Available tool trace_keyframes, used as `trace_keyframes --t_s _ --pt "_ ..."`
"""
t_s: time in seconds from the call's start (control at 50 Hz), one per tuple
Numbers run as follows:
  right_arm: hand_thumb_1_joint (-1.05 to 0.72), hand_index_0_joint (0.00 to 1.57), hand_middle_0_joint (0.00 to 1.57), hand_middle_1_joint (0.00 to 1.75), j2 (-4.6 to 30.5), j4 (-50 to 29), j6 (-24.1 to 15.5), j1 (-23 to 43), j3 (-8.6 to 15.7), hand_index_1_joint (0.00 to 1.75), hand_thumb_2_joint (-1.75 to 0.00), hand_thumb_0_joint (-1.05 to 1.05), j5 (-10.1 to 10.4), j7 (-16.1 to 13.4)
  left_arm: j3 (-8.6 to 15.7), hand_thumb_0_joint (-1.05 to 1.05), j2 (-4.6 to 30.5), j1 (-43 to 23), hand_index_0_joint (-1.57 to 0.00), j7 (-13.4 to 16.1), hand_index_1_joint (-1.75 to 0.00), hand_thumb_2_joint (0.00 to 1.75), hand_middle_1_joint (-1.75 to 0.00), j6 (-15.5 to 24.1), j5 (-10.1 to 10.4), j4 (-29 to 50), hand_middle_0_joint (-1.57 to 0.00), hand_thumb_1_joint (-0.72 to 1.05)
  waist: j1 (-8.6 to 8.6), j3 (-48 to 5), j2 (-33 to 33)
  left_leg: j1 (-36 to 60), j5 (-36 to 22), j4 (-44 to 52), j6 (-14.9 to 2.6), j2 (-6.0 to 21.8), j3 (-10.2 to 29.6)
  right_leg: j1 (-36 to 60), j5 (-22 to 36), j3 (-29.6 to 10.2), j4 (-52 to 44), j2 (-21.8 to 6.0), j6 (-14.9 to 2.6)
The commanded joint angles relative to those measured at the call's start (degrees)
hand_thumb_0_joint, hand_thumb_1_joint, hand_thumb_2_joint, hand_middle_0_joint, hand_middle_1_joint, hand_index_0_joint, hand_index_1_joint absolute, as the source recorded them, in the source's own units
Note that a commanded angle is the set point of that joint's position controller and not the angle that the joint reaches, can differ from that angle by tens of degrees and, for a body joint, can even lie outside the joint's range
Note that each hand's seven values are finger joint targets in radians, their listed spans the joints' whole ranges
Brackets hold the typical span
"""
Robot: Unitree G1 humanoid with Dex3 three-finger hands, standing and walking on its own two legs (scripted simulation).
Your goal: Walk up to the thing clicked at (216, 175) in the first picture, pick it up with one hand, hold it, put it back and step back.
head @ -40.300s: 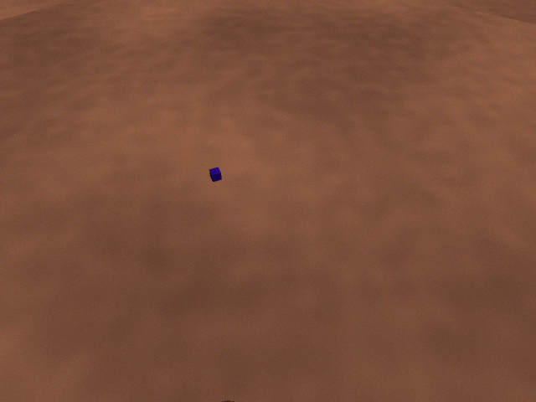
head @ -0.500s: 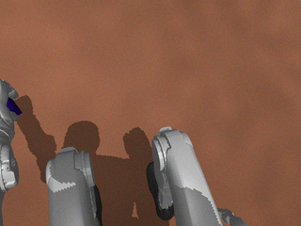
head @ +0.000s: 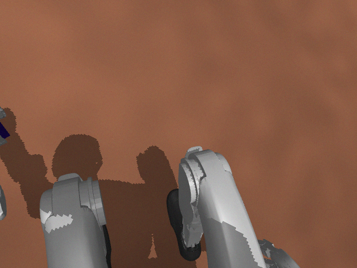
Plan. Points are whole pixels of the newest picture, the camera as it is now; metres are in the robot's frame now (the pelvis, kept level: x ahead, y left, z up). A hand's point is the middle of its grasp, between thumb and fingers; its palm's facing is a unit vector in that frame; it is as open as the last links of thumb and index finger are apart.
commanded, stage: lower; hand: left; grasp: from above
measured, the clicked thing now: out of the picture +0.44 +0.33 -0.21
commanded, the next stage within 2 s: rest in 0.04 s
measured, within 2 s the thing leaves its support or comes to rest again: rests again in 1.14 s
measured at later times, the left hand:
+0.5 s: hand out of the picture +0.45 +0.32 -0.23, palm faces -0.40 -0.25 -0.88, open 7.1 cm
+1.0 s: hand (3, 131) +0.45 +0.31 -0.25, palm faces -0.40 -0.25 -0.88, open 7.0 cm
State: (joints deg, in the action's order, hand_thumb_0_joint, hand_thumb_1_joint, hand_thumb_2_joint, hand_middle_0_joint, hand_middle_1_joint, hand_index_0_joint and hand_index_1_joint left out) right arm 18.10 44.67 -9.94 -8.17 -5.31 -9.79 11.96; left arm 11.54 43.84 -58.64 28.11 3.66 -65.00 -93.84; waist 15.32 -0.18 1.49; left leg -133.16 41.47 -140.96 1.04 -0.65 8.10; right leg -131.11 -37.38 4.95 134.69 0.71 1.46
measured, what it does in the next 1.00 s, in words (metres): stands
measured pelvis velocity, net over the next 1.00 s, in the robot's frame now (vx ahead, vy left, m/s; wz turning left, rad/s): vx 0.00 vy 0.01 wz -0.09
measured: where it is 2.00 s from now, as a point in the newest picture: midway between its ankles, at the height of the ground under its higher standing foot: (145, 252)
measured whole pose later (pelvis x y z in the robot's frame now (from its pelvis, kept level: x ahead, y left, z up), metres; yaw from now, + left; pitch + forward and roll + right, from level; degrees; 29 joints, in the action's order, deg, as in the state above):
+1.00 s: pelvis +0.00 +0.01 -0.01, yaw -5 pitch +30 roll -13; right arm 19.8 41.9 -16.4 -6.9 -14.0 -14.1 16.9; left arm 13.4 55.2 -62.1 37.2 5.2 -65.1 -104.5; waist 20.9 7.7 6.0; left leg -133.8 42.9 -145.9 0.4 -0.2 12.6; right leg -129.8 -36.8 8.7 135.4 2.2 2.8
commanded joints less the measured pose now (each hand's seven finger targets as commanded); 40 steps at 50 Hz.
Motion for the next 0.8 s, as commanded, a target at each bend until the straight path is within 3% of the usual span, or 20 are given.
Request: trace_keyframes --t_s 0.0,0.08,0.12,0.26,0.28,0.34,0.4,0.42,0.44,0.46,0.48,0.56,0.58,0.6,0.7,0.74,0.76,0.78 --pt "-0.91 0.20 0.20 0.30 13.87 0.46 -0.11 -12.71 3.78 0.30 -0.90 0.00 -0.34 0.21 1.61 0.00 16.36 -16.92 -1.11 4.61 -0.36 0.53 -0.32 0.30 -0.62 6.92 -1.14 0.61 0.27 -39.35 -19.79 26.76 -12.23 14.29 -2.08 0.06 -5.99 22.02 11.37 4.82 -11.33 2.00 -3.34" --pt "-0.91 0.20 0.20 0.30 14.12 0.22 -0.31 -11.99 3.64 0.30 -0.90 0.00 -1.00 0.72 2.52 0.00 16.69 -17.34 -1.13 6.67 -0.39 0.55 -0.36 -0.39 -0.61 6.63 -1.16 0.65 0.54 -37.68 -22.43 27.51 -11.32 14.61 -1.85 0.23 -5.54 18.79 10.50 5.68 -10.41 1.93 -3.54" --pt "-0.91 0.20 0.20 0.30 14.06 0.82 -0.39 -12.74 3.46 0.30 -0.90 0.00 -1.25 1.07 1.51 0.00 15.62 -17.90 -1.13 6.84 -0.40 0.56 -0.36 -0.71 -0.54 6.13 -1.16 0.64 1.46 -38.11 -22.08 27.66 -12.54 13.68 -1.91 0.38 -5.39 19.70 12.01 5.65 -10.36 2.10 -3.41" --pt "-0.90 0.20 0.20 0.30 14.92 1.12 -1.16 -13.15 2.42 0.30 -0.90 0.00 -1.54 1.86 1.93 0.00 17.07 -16.62 -1.10 6.86 -0.34 0.51 -0.31 -0.84 1.11 3.00 -1.13 0.62 2.21 -37.34 -19.15 25.12 -14.45 12.14 -2.26 0.68 -4.36 21.95 13.73 6.11 -10.07 2.29 -3.02" --pt "-0.90 0.20 0.20 0.30 14.82 0.99 -1.43 -13.51 2.02 0.30 -0.90 0.00 -1.75 2.01 0.92 0.00 16.53 -16.66 -1.11 6.42 -0.36 0.51 -0.34 -0.76 0.76 2.19 -1.13 0.64 3.02 -36.41 -18.80 25.33 -14.78 11.76 -2.37 0.57 -4.25 22.24 14.18 6.17 -9.89 2.20 -2.94" --pt "-0.90 0.20 0.20 0.30 15.34 0.77 -1.64 -12.71 1.51 0.30 -0.90 0.00 -1.56 2.16 1.51 0.00 17.93 -15.94 -1.12 6.40 -0.34 0.50 -0.32 -0.06 1.10 2.52 -1.14 0.64 2.27 -37.23 -20.13 26.73 -15.67 12.42 -1.96 0.75 -3.51 22.18 14.27 6.74 -9.23 2.40 -3.25" --pt "-0.90 0.20 0.20 0.30 16.03 0.05 -2.10 -13.13 0.77 0.30 -0.90 0.00 -2.02 2.51 1.78 0.00 18.26 -16.13 -1.15 7.28 -0.36 0.50 -0.33 0.31 0.29 0.72 -1.17 0.68 3.69 -36.65 -21.02 28.36 -17.70 11.77 -1.78 0.81 -3.26 22.50 16.53 7.25 -8.75 2.34 -3.16" --pt "-0.90 0.20 0.20 0.30 16.23 0.16 -2.39 -12.89 0.62 0.30 -0.90 0.00 -2.25 2.72 1.74 0.00 18.71 -17.10 -1.17 7.63 -0.36 0.49 -0.34 0.47 0.05 0.23 -1.18 0.71 4.08 -35.73 -21.37 28.10 -16.31 11.51 -1.79 0.93 -3.24 21.18 15.37 7.42 -8.67 2.43 -3.20" --pt "-0.90 0.20 0.20 0.30 16.94 0.37 -2.58 -13.53 0.56 0.30 -0.90 0.00 -2.47 2.80 3.49 0.00 21.06 -17.32 -1.17 8.30 -0.35 0.50 -0.32 0.53 -0.24 -0.16 -1.20 0.72 4.39 -34.92 -21.68 27.89 -16.41 11.38 -1.80 1.02 -3.18 21.30 15.63 7.57 -8.74 2.38 -3.06" --pt "-0.90 0.20 0.20 0.30 16.45 -0.11 -2.68 -12.60 -0.15 0.30 -0.90 0.00 -2.47 3.03 1.92 0.00 19.68 -17.69 -1.18 8.53 -0.34 0.50 -0.32 0.69 -0.23 0.02 -1.20 0.71 3.77 -34.26 -22.99 26.71 -14.85 11.70 -1.87 0.91 -3.42 21.25 14.18 7.25 -9.04 2.75 -3.28" --pt "-0.90 0.20 0.20 0.30 17.05 -0.28 -2.95 -12.37 -0.32 0.30 -0.90 0.00 -2.58 3.12 3.31 0.00 20.91 -18.05 -1.17 9.42 -0.35 0.50 -0.32 0.90 0.36 -0.82 -1.19 0.71 4.16 -33.89 -21.44 25.95 -14.12 11.61 -2.02 1.04 -3.11 21.19 13.75 7.73 -9.23 2.69 -3.13" --pt "-0.90 0.20 0.20 0.30 17.41 -0.56 -4.05 -12.05 -1.25 0.30 -0.90 0.00 -3.07 3.76 1.94 0.00 20.77 -18.70 -1.20 10.69 -0.35 0.51 -0.33 0.52 -0.68 -2.85 -1.22 0.75 5.33 -32.28 -23.03 27.24 -13.64 11.47 -1.72 1.24 -2.87 20.36 13.37 8.12 -8.81 2.95 -3.21" --pt "-0.90 0.20 0.20 0.30 18.00 -0.27 -4.15 -11.63 -1.22 0.30 -0.90 0.00 -2.98 3.73 2.80 0.00 22.27 -18.55 -1.19 11.11 -0.36 0.54 -0.33 0.58 -0.55 -1.99 -1.21 0.73 4.59 -33.10 -23.38 27.10 -13.61 11.74 -1.70 1.30 -2.69 20.44 13.24 8.30 -8.84 3.07 -3.23" --pt "-0.90 0.20 0.20 0.30 18.05 -0.53 -4.31 -11.68 -1.32 0.30 -0.90 0.00 -2.94 3.75 3.08 0.00 22.46 -18.18 -1.19 11.32 -0.37 0.54 -0.35 0.41 -0.63 -2.93 -1.22 0.75 4.91 -32.71 -23.42 27.38 -14.17 11.63 -1.64 1.29 -2.62 20.83 13.75 8.38 -8.72 2.92 -3.14" --pt "-0.90 0.20 0.20 0.30 18.26 -0.96 -5.45 -11.21 -2.69 0.30 -0.90 0.00 -3.52 4.42 1.33 0.00 22.73 -18.94 -1.20 11.28 -0.38 0.52 -0.36 0.52 0.01 -4.37 -1.21 0.76 6.27 -30.78 -21.73 24.20 -12.25 10.52 -2.31 1.33 -2.86 23.30 12.92 8.01 -9.92 3.28 -2.77" --pt "-0.90 0.20 0.20 0.30 19.31 -1.30 -5.95 -11.08 -2.57 0.30 -0.90 0.00 -3.65 4.56 2.49 0.00 24.39 -17.67 -1.19 11.28 -0.37 0.52 -0.35 0.51 0.28 -5.39 -1.21 0.75 6.04 -29.86 -20.74 23.75 -11.83 10.58 -2.35 1.51 -2.46 23.05 12.56 8.49 -10.02 3.21 -2.66" --pt "-0.90 0.20 0.20 0.30 19.57 -1.48 -5.87 -10.81 -2.66 0.30 -0.90 0.00 -3.41 4.36 3.39 0.00 25.44 -15.82 -1.18 11.32 -0.34 0.49 -0.32 0.51 0.53 -5.24 -1.20 0.73 4.76 -30.78 -21.05 24.21 -12.27 11.39 -2.14 1.52 -2.22 23.11 12.31 8.70 -9.85 3.34 -2.75" --pt "-0.90 0.20 0.20 0.30 18.56 -1.10 -5.86 -10.27 -2.96 0.30 -0.90 0.00 -3.18 4.42 1.45 0.00 23.60 -16.88 -1.17 11.01 -0.34 0.50 -0.31 0.70 0.75 -4.24 -1.20 0.72 4.92 -30.75 -23.05 25.63 -12.35 11.70 -1.76 1.63 -1.84 22.17 12.27 8.67 -9.21 3.24 -3.04"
